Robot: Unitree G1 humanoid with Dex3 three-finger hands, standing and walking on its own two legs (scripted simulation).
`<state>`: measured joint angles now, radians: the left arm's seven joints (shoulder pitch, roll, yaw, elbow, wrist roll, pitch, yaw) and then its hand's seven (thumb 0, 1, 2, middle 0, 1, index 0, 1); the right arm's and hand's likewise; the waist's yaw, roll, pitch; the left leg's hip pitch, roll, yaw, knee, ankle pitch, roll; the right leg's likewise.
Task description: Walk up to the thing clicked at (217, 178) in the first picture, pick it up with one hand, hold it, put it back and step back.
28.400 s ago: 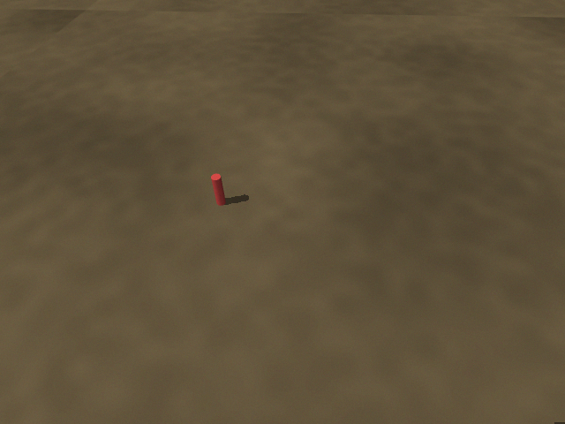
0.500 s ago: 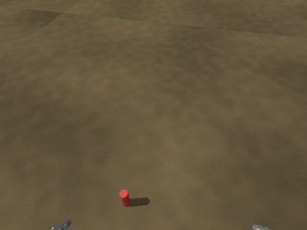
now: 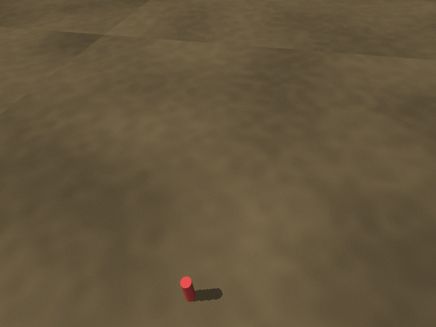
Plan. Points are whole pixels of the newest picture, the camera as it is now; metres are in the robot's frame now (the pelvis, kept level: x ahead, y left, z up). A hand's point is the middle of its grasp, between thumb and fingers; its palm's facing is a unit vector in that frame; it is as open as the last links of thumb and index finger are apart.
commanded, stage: stand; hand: left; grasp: from the side
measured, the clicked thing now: (188, 289) +0.42 +0.17 -0.69
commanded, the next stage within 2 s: step back in 1.38 s
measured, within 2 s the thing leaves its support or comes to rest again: neither
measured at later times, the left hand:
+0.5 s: hand out of the picture +0.06 +0.23 -0.15, palm faces -0.02 -0.94 -0.35, open 7.4 cm
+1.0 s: hand out of the picture +0.09 +0.22 -0.15, palm faces -0.03 -0.94 -0.35, open 7.4 cm
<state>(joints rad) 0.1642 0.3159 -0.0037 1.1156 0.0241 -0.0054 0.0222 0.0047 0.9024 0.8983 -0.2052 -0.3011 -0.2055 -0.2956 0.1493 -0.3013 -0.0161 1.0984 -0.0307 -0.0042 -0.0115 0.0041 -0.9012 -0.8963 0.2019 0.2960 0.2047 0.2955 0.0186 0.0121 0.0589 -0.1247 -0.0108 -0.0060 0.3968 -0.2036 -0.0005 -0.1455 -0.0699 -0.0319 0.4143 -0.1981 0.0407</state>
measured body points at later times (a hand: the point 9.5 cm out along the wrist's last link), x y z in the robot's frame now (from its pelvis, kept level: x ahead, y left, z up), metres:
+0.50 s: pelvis +0.00 -0.02 +0.00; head +0.00 -0.03 +0.45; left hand +0.06 +0.28 -0.13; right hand +0.06 -0.31 -0.14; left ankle +0.01 +0.12 -0.74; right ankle +0.02 -0.14 -0.74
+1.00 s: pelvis +0.01 -0.02 +0.00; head +0.02 -0.03 +0.45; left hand +0.09 +0.27 -0.12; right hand +0.07 -0.32 -0.14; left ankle +0.01 +0.12 -0.74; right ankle +0.02 -0.14 -0.74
